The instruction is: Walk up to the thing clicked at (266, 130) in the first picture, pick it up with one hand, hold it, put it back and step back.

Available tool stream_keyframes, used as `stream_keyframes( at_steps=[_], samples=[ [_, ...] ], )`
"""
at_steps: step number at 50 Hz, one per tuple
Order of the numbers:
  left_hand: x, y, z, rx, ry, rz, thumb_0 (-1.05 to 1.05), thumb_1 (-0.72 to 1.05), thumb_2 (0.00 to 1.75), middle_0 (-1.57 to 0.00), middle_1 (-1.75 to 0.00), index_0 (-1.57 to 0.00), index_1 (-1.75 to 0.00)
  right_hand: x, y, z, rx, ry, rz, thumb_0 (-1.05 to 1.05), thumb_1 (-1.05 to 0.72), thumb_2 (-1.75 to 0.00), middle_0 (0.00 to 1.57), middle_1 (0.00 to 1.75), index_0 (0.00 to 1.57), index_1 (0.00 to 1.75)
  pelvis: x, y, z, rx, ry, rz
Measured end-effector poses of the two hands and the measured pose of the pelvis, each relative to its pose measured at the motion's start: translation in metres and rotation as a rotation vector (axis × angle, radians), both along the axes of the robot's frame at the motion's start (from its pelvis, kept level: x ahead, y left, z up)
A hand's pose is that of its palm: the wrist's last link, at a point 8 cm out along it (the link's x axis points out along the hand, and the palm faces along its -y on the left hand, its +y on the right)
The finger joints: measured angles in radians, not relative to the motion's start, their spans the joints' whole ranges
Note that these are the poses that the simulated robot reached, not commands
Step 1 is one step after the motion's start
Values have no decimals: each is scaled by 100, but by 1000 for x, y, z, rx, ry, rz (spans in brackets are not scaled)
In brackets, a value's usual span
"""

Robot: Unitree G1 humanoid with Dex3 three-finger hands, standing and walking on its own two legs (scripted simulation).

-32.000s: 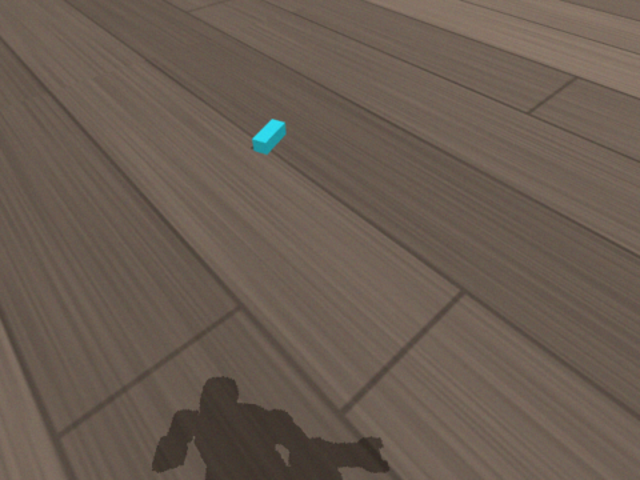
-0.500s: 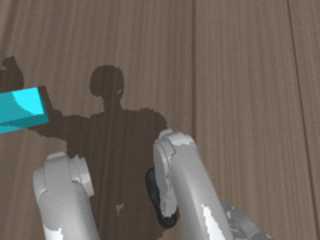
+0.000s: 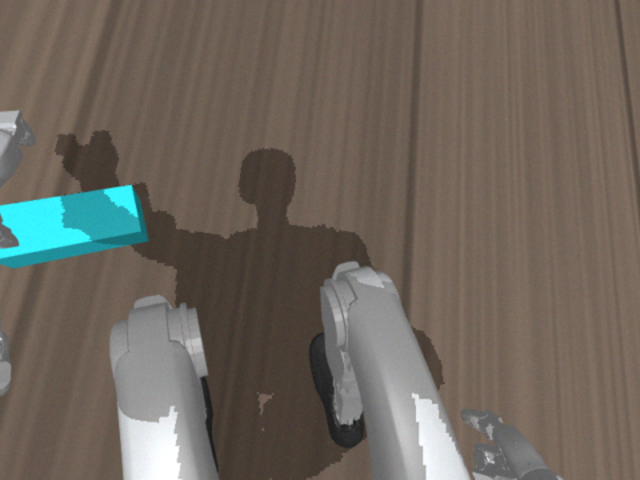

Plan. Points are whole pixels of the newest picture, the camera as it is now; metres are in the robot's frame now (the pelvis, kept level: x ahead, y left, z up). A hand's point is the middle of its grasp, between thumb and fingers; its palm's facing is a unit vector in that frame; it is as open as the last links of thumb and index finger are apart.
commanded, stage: withdraw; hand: left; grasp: from above
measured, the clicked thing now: (72, 226) +0.48 +0.30 -0.32
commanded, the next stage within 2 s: home in 0.04 s
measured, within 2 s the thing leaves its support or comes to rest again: neither
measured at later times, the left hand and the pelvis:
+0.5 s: hand (16, 193) +0.47 +0.31 -0.14, palm faces -0.32 -0.24 -0.92, open 11.7 cm; pelvis +0.02 +0.00 +0.00, yaw +0 degrees
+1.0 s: hand out of the picture +0.29 +0.25 +0.08, palm faces -0.05 -0.88 -0.47, open 7.5 cm; pelvis +0.02 +0.00 +0.18, yaw +5 degrees
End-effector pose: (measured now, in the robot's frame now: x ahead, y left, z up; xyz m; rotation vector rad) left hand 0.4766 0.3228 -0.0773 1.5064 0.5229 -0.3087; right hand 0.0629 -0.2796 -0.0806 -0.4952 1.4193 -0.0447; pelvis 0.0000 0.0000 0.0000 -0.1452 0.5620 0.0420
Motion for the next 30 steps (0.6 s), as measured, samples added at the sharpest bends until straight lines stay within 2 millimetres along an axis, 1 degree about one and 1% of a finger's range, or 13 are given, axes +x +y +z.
stream_keyframes(
  at_steps=[6,9,12,15,17,19,23,26,30],
  samples=[
    [-4,-2,-44,-19,-11,-35,0,-50,100,-9,-101,-9,-100,-22,2,-13,-26,72,4,0,-90,-89,21,30,20,30,0,2,-21,-13,-16,-7],
    [-2,-5,-62,-27,-49,-41,0,-48,99,-11,-99,-11,-98,-29,7,-21,-25,93,3,0,-90,-89,21,30,20,30,1,2,-31,-19,-21,-10],
    [3,-8,-71,-24,-107,-32,0,-43,97,-15,-95,-15,-94,-32,12,-28,-16,98,-8,0,-89,-89,21,30,20,30,3,3,-38,-22,-18,-12],
    [8,-10,-70,-20,-162,1,0,-37,95,-19,-89,-18,-88,-30,17,-34,7,87,-26,0,-89,-89,21,30,20,30,6,3,-40,-19,-3,-11],
    [10,-11,-65,-20,-182,35,0,-31,94,-21,-84,-19,-83,-26,21,-36,29,74,-37,0,-89,-89,21,30,20,30,8,3,-39,-17,10,-11],
    [11,-10,-56,-27,-197,77,0,-25,93,-22,-78,-20,-78,-20,23,-37,52,53,-52,0,-89,-89,21,30,21,30,10,3,-34,-14,26,-11],
    [3,-9,-27,-69,-189,172,0,-9,91,-24,-67,-22,-67,-4,27,-30,101,10,-82,0,-89,-89,21,30,21,30,14,3,-15,-3,55,-5],
    [-10,-9,1,-126,-164,239,0,5,89,-24,-59,-22,-60,12,28,-18,133,-27,-100,0,-89,-89,21,30,21,30,17,2,6,6,68,1],
    [-38,-12,40,-241,-122,320,0,28,89,-23,-50,-22,-50,39,27,7,153,-91,-94,0,-90,-89,21,30,20,30,19,2,39,18,70,8]
  ],
)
